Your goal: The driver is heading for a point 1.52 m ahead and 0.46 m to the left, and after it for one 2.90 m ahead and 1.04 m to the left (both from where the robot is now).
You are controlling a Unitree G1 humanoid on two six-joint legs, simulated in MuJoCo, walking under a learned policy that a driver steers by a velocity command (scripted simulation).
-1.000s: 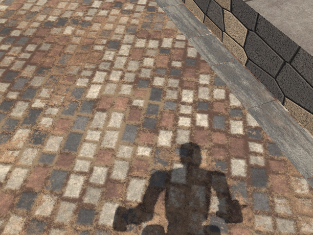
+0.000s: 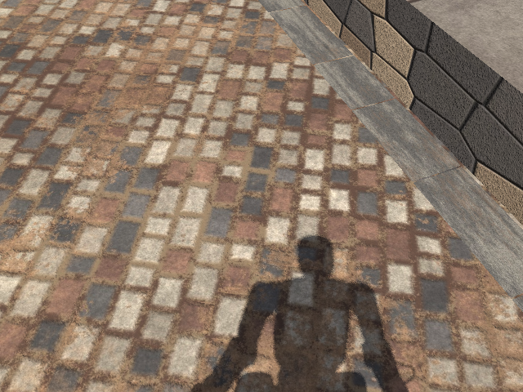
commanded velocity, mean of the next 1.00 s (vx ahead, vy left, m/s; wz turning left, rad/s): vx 0.44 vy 0.00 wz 0.01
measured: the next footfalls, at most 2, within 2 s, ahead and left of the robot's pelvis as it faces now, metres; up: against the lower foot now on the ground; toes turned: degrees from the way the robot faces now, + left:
right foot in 0.66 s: +0.12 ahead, -0.17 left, +0.00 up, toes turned -5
left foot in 1.14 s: +0.55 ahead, +0.01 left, +0.00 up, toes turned +10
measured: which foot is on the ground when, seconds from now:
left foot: down 0.00-0.64, up 0.66-1.00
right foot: down 0.00-0.38, up 0.40-0.64, down 0.66-1.00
